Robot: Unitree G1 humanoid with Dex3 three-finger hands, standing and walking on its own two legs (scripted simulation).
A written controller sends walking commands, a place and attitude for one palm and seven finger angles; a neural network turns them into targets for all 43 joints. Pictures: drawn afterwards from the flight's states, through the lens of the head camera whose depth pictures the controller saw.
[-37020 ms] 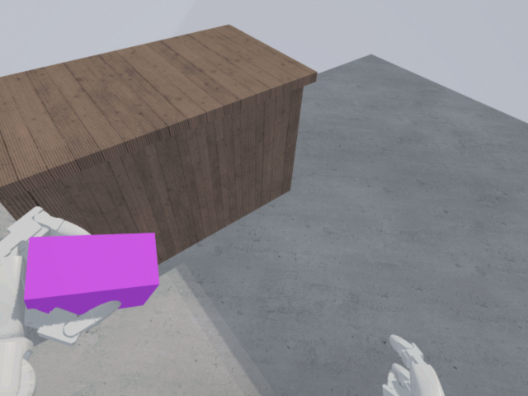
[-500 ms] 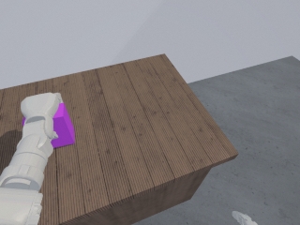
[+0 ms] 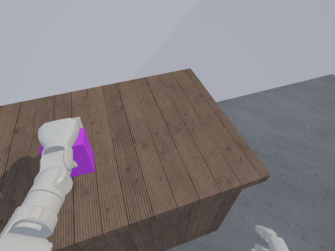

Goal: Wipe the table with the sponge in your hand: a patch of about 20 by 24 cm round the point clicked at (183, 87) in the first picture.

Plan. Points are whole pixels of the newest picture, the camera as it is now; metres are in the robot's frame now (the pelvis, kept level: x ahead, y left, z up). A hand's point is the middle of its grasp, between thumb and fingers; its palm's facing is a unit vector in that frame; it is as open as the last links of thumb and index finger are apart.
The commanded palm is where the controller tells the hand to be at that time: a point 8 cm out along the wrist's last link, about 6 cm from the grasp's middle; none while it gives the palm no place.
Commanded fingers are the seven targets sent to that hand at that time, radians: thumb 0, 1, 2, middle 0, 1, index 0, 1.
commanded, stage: wipe back along the first lane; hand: left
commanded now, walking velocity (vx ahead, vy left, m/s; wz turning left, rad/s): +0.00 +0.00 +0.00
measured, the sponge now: (72, 158) +0.34 +0.30 +0.00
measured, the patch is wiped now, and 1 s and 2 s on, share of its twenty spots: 1.00 1.00 1.00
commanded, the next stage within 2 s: lift the sponge slowly off the table in 1.00 s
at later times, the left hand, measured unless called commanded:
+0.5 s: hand (68, 160) +0.31 +0.28 +0.05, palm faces -0.02 -0.05 -1.00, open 10.3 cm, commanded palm +0.27 +0.26 +0.08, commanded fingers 0.00 0.10 1.30 -1.20 -1.60 -1.20 -1.60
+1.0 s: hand (67, 185) +0.24 +0.26 +0.05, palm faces +0.02 -0.08 -1.00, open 10.3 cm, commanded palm +0.20 +0.24 +0.08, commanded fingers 0.00 0.10 1.30 -1.20 -1.60 -1.20 -1.60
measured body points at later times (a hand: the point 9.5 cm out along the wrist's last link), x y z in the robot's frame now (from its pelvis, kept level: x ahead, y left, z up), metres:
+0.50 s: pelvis +0.00 -0.01 +0.00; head +0.00 -0.03 +0.45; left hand +0.30 +0.28 +0.10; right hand +0.21 -0.24 -0.10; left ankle +0.00 +0.09 -0.74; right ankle -0.02 -0.12 -0.74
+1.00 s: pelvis +0.00 -0.01 +0.00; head -0.02 -0.04 +0.45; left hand +0.24 +0.26 +0.10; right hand +0.23 -0.23 -0.08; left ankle +0.00 +0.09 -0.74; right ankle -0.02 -0.12 -0.74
